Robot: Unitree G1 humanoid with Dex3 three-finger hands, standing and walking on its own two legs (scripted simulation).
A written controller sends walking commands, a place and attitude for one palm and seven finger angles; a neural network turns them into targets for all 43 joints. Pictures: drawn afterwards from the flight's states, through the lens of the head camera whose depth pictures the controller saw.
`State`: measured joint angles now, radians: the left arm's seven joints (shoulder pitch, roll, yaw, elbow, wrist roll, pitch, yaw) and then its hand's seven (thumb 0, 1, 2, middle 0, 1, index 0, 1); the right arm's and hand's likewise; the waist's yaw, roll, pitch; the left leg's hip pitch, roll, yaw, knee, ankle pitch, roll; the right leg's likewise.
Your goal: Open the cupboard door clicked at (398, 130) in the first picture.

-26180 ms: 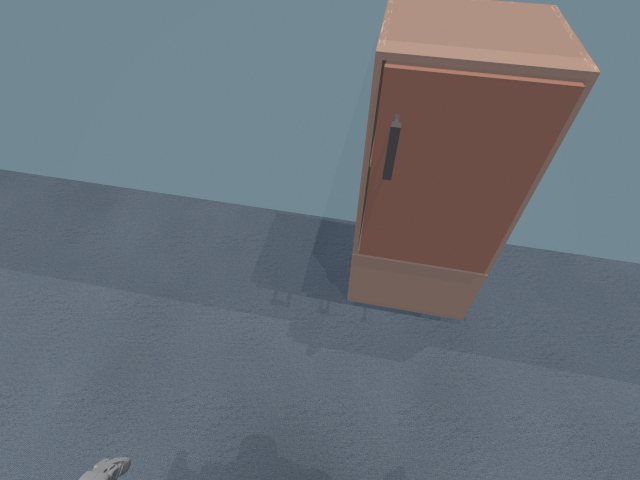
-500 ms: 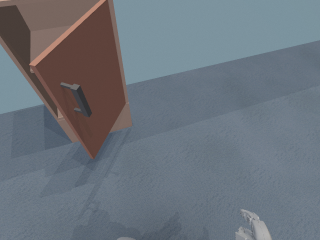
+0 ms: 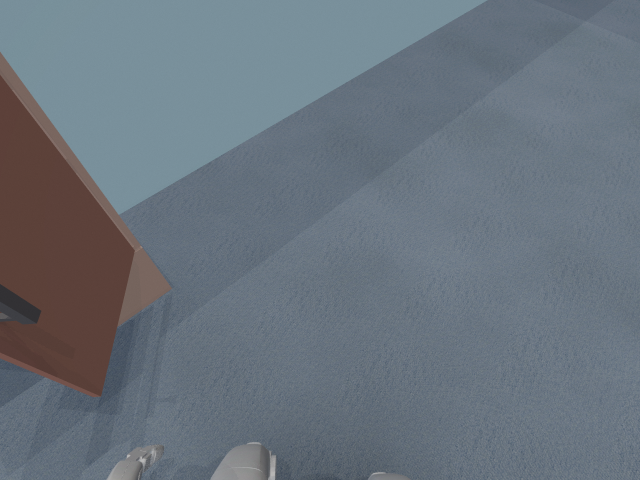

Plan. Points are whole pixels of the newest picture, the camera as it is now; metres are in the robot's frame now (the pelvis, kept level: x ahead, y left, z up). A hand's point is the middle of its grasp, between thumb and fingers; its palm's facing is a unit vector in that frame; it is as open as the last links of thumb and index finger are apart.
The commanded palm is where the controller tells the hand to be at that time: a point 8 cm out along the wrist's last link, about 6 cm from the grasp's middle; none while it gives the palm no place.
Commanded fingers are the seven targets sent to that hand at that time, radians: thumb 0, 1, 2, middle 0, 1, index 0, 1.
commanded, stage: walk to a spot facing it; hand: left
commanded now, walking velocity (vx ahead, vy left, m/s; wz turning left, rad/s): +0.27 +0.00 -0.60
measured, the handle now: out of the picture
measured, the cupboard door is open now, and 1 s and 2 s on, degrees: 51 51 51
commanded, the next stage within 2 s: turn to face it in 1.56 s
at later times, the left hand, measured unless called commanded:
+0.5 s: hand (273, 335) +0.33 +0.10 -0.16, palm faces -0.40 -0.90 -0.19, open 7.4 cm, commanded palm none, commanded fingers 0.00 0.90 0.90 -0.20 -0.30 -0.20 -0.30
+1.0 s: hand (298, 299) +0.41 +0.06 -0.19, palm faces -0.41 -0.89 -0.18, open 7.4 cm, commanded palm none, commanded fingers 0.00 0.90 0.90 -0.20 -0.30 -0.20 -0.30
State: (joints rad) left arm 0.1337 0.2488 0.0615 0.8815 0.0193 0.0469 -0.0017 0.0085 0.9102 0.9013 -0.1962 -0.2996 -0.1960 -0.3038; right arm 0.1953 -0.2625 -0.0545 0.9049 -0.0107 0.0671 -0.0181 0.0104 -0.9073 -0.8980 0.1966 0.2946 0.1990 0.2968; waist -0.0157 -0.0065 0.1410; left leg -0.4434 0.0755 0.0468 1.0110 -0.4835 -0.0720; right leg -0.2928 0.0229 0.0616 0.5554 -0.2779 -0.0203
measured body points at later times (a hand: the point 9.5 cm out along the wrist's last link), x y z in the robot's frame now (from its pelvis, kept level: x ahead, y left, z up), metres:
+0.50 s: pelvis +0.13 -0.04 -0.01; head +0.18 -0.06 +0.44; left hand +0.35 +0.14 -0.14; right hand -0.02 -0.24 -0.15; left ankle +0.05 +0.14 -0.73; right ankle +0.16 -0.15 -0.73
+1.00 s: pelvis +0.35 -0.12 -0.01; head +0.38 -0.12 +0.44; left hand +0.44 +0.11 -0.17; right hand +0.36 -0.40 -0.13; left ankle +0.46 -0.05 -0.74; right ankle +0.18 -0.15 -0.69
